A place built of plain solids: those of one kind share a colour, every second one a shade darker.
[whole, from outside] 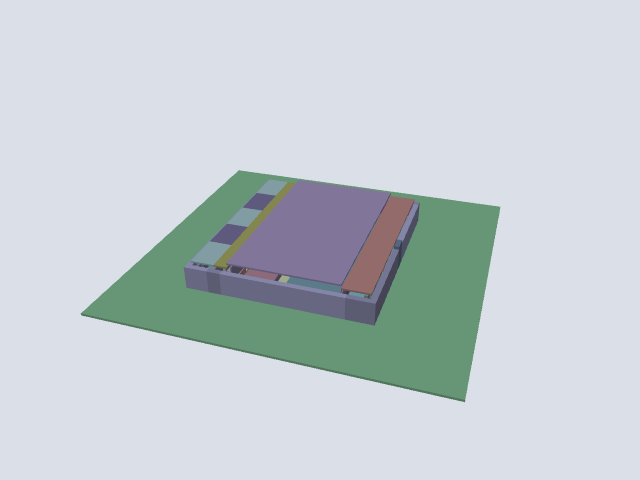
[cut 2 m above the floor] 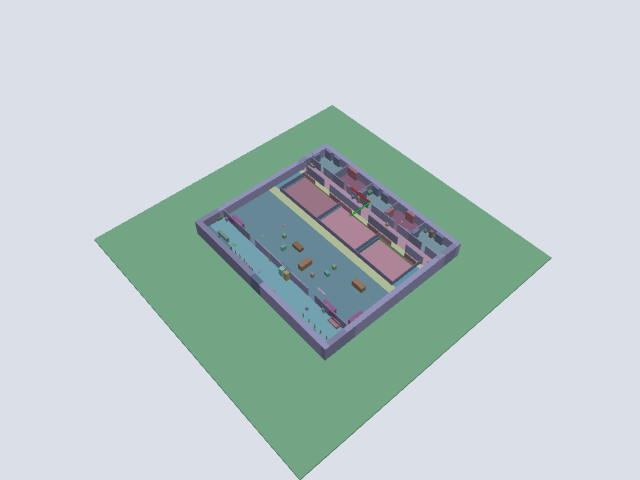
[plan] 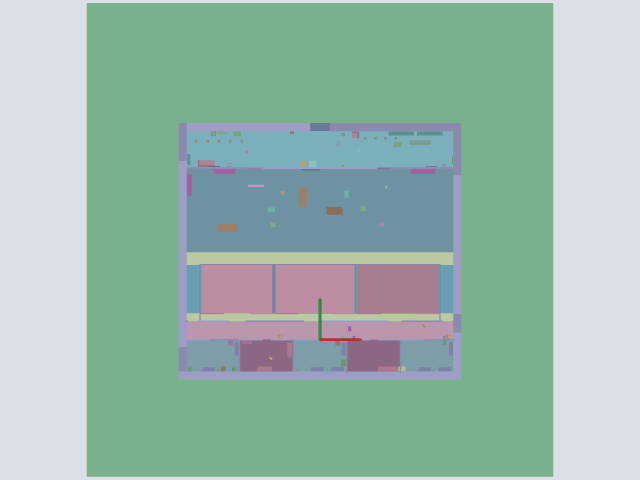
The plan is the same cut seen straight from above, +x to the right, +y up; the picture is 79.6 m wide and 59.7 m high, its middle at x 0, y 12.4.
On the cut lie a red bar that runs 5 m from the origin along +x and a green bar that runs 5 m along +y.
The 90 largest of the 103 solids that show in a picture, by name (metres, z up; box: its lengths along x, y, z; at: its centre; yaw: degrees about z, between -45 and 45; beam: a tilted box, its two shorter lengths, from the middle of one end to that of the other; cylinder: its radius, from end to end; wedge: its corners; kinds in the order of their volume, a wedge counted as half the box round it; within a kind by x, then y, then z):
{
 "ground_under_all_1": {"box": [58.01, 58.9, 0.4], "at": [0.0, 12.41, -0.75]},
 "wall_1": {"box": [1.0, 5.85, 4.07], "at": [-17.08, -2.04, 1.43]},
 "wall_2": {"box": [1.0, 4.1, 4.07], "at": [-17.08, 1.14, 1.43]},
 "wall_3": {"box": [1.0, 20.85, 4.07], "at": [-17.08, 11.81, 1.43]},
 "wall_4": {"box": [1.0, 6.5, 4.07], "at": [-17.08, 23.69, 1.43]},
 "wall_5": {"box": [2.96, 0.2, 4.07], "at": [-15.3, -0.01, 1.43]},
 "wall_6": {"box": [2.96, 0.2, 4.07], "at": [-15.3, -0.01, 1.43]},
 "wall_7": {"box": [8.47, 1.0, 4.07], "at": [-13.34, -4.46, 1.43]},
 "wall_8": {"box": [3.98, 0.2, 4.07], "at": [-13.29, 2.29, 1.43]},
 "wall_9": {"box": [7.98, 0.2, 4.07], "at": [-12.79, 21.34, 1.43]},
 "wall_10": {"box": [0.2, 4.25, 4.07], "at": [-10.01, -2.04, 1.43]},
 "wall_11": {"box": [5.72, 0.2, 4.07], "at": [-10.01, -0.01, 1.43]},
 "wall_12": {"box": [16.38, 1.0, 4.07], "at": [-9.39, 26.44, 1.43]},
 "wall_13": {"box": [2.96, 0.2, 4.07], "at": [-8.63, -0.01, 1.43]},
 "wall_14": {"box": [8.47, 1.0, 4.07], "at": [-6.67, -4.46, 1.43]},
 "wall_15": {"box": [7.26, 0.2, 4.07], "at": [-5.62, 2.29, 1.43]},
 "wall_16": {"box": [0.2, 4.25, 4.07], "at": [-3.33, -2.04, 1.43]},
 "wall_17": {"box": [5.72, 0.2, 4.07], "at": [-3.33, -0.01, 1.43]},
 "wall_18": {"box": [8.47, 1.0, 4.07], "at": [0.0, -4.46, 1.43]},
 "wall_19": {"box": [14.2, 0.2, 4.07], "at": [0.0, 21.34, 1.43]},
 "wall_20": {"box": [2.96, 0.2, 4.07], "at": [1.96, -0.01, 1.43]},
 "wall_21": {"box": [0.2, 4.25, 4.07], "at": [3.33, -2.04, 1.43]},
 "wall_22": {"box": [8.43, 0.2, 4.07], "at": [4.32, 2.29, 1.43]},
 "wall_23": {"box": [2.96, 0.2, 4.07], "at": [4.71, -0.01, 1.43]},
 "wall_24": {"box": [8.47, 1.0, 4.07], "at": [6.67, -4.46, 1.43]},
 "wall_25": {"box": [2.96, 0.2, 4.07], "at": [8.63, -0.01, 1.43]},
 "wall_26": {"box": [16.38, 1.0, 4.07], "at": [9.39, 26.44, 1.43]},
 "wall_27": {"box": [0.2, 4.25, 4.07], "at": [10.01, -2.04, 1.43]},
 "wall_28": {"box": [5.72, 0.2, 4.07], "at": [10.01, -0.01, 1.43]},
 "wall_29": {"box": [2.96, 0.2, 4.07], "at": [11.38, -0.01, 1.43]},
 "wall_30": {"box": [5.09, 0.2, 4.07], "at": [12.73, 2.29, 1.43]},
 "wall_31": {"box": [7.98, 0.2, 4.07], "at": [12.79, 21.34, 1.43]},
 "wall_32": {"box": [8.47, 1.0, 4.07], "at": [13.34, -4.46, 1.43]},
 "wall_33": {"box": [2.96, 0.2, 4.07], "at": [15.3, -0.01, 1.43]},
 "wall_34": {"box": [2.96, 0.2, 4.07], "at": [15.3, -0.01, 1.43]},
 "wall_35": {"box": [1.0, 5.85, 4.07], "at": [17.08, -2.04, 1.43]},
 "wall_36": {"box": [1.0, 4.1, 4.07], "at": [17.08, 1.14, 1.43]},
 "wall_37": {"box": [1.0, 20.85, 4.07], "at": [17.08, 11.81, 1.43]},
 "wall_38": {"box": [1.0, 6.5, 4.07], "at": [17.08, 23.69, 1.43]},
 "floor_yard_1": {"box": [33.35, 10.45, 1.36], "at": [0.0, 16.11, 0.08]},
 "floor_lobby_1": {"box": [33.35, 4.7, 1.36], "at": [0.0, 23.69, 0.08]},
 "ceil_hall_1": {"box": [33.35, 19.05, 0.3], "at": [0.0, 11.81, 4.96]},
 "floor_plot_1": {"box": [8.8, 6.0, 0.6], "at": [-10.32, 6.29, -0.3]},
 "floor_plot_2": {"box": [9.75, 6.0, 1.16], "at": [-0.65, 6.29, -0.02]},
 "floor_plot_3": {"box": [10.1, 6.0, 1.16], "at": [9.68, 6.29, -0.02]},
 "floor_walkway_1": {"box": [33.35, 1.0, 1.36], "at": [0.0, 2.79, 0.08]},
 "floor_walkway_2": {"box": [33.35, 1.6, 1.36], "at": [0.0, 10.09, 0.08]},
 "floor_store_1": {"box": [6.67, 4.05, 1.36], "at": [-13.34, -2.04, 0.08]},
 "floor_store_2": {"box": [6.67, 4.05, 1.36], "at": [0.0, -2.04, 0.08]},
 "floor_store_3": {"box": [6.67, 4.05, 1.36], "at": [13.34, -2.04, 0.08]},
 "floor_back_corridor_1": {"box": [33.35, 2.3, 1.36], "at": [0.0, 1.14, 0.08]},
 "floor_office_1": {"box": [6.67, 4.05, 1.36], "at": [-6.67, -2.04, 0.08]},
 "floor_office_2": {"box": [6.67, 4.05, 1.36], "at": [6.67, -2.04, 0.08]},
 "ceil_lobby_1": {"box": [33.35, 4.7, 0.3], "at": [0.0, 23.69, 4.31]},
 "floor_baulk_1": {"box": [1.95, 6.0, 1.36], "at": [-15.7, 6.29, 0.08]},
 "floor_baulk_2": {"box": [0.4, 6.0, 1.36], "at": [-5.72, 6.29, 0.08]},
 "floor_baulk_3": {"box": [0.4, 6.0, 1.36], "at": [4.42, 6.29, 0.08]},
 "floor_baulk_4": {"box": [1.95, 6.0, 1.36], "at": [15.7, 6.29, 0.08]},
 "ceil_store_1": {"box": [6.67, 4.05, 0.3], "at": [-13.34, -2.04, 4.16]},
 "ceil_store_2": {"box": [6.67, 4.05, 0.3], "at": [0.0, -2.04, 4.16]},
 "ceil_store_3": {"box": [6.67, 4.05, 0.3], "at": [13.34, -2.04, 4.16]},
 "ceil_back_corridor_1": {"box": [33.35, 2.3, 0.3], "at": [0.0, 1.14, 4.16]},
 "ceil_office_1": {"box": [6.67, 4.05, 0.3], "at": [-6.67, -2.04, 4.16]},
 "ceil_office_2": {"box": [6.67, 4.05, 0.3], "at": [6.67, -2.04, 4.16]},
 "shelves_store_1": {"box": [1.6, 0.5, 2.0], "at": [-13.86, -3.68, 1.76]},
 "shelves_store_2": {"box": [0.5, 1.6, 2.0], "at": [-10.38, -1.16, 1.76]},
 "shelves_store_3": {"box": [1.6, 0.5, 2.0], "at": [-0.36, -3.68, 1.76]},
 "shelves_store_4": {"box": [1.6, 0.5, 2.0], "at": [2.19, -3.68, 1.76]},
 "shelves_store_5": {"box": [0.5, 1.6, 2.0], "at": [2.96, -1.16, 1.76]},
 "shelves_store_6": {"box": [1.6, 0.5, 2.0], "at": [13.03, -3.68, 1.76]},
 "shelves_store_7": {"box": [1.6, 0.5, 2.0], "at": [15.53, -3.68, 1.76]},
 "shelves_store_8": {"box": [0.5, 1.6, 2.0], "at": [16.3, -1.16, 1.76]},
 "door_leaf_1": {"box": [2.4, 0.97, 4.63], "at": [0.0, 26.45, 1.72]},
 "cabinets_hall_1": {"box": [0.6, 2.65, 2.0], "at": [-16.25, 19.21, 1.76]},
 "cabinets_hall_2": {"box": [2.7, 0.6, 2.0], "at": [-11.88, 20.91, 1.76]},
 "cabinets_hall_3": {"box": [3.05, 0.6, 2.0], "at": [12.8, 20.91, 1.76]},
 "rail_far_1": {"box": [29.97, 0.12, 2.41], "at": [0.0, 9.35, 0.6]},
 "rail_baulk_1": {"box": [0.12, 6.9, 2.41], "at": [-14.93, 5.84, 0.6]},
 "rail_baulk_2": {"box": [0.12, 6.0, 2.41], "at": [-5.72, 6.29, 0.6]},
 "rail_baulk_3": {"box": [0.12, 6.0, 2.41], "at": [4.42, 6.29, 0.6]},
 "rail_baulk_4": {"box": [0.12, 6.9, 2.41], "at": [14.93, 5.84, 0.6]},
 "cabinets_office_1": {"box": [1.85, 0.6, 2.0], "at": [-6.86, -3.63, 1.76]},
 "cabinets_office_2": {"box": [0.6, 1.85, 2.0], "at": [-3.77, -1.28, 1.76]},
 "cabinets_office_3": {"box": [2.45, 0.6, 2.0], "at": [8.43, -3.63, 1.76]},
 "console_hall_1": {"box": [2.4, 1.0, 1.16], "at": [-11.5, 13.93, 1.33]},
 "console_hall_2": {"box": [1.0, 2.4, 1.16], "at": [-2.09, 17.73, 1.33]},
 "console_hall_3": {"box": [2.0, 0.95, 0.79], "at": [1.81, 16.03, 1.15]},
 "lockers_lobby_1": {"box": [3.15, 0.5, 1.8], "at": [10.1, 25.66, 1.66]},
 "lockers_lobby_2": {"box": [3.15, 0.5, 1.8], "at": [13.65, 25.66, 1.66]},
 "desk_lobby_1": {"box": [2.65, 0.6, 1.05], "at": [12.45, 24.51, 1.28]}
}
